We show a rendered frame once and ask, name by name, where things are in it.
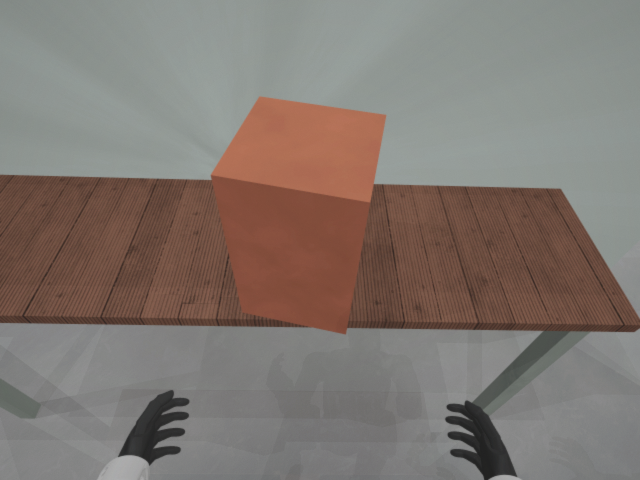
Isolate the left robot forearm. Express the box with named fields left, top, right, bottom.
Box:
left=97, top=455, right=150, bottom=480

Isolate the table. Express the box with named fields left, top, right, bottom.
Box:
left=0, top=175, right=640, bottom=421

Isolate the left robot hand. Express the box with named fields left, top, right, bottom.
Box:
left=118, top=390, right=189, bottom=466

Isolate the right robot hand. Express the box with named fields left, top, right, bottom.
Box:
left=445, top=400, right=517, bottom=480

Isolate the carton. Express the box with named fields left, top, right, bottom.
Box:
left=211, top=96, right=386, bottom=334

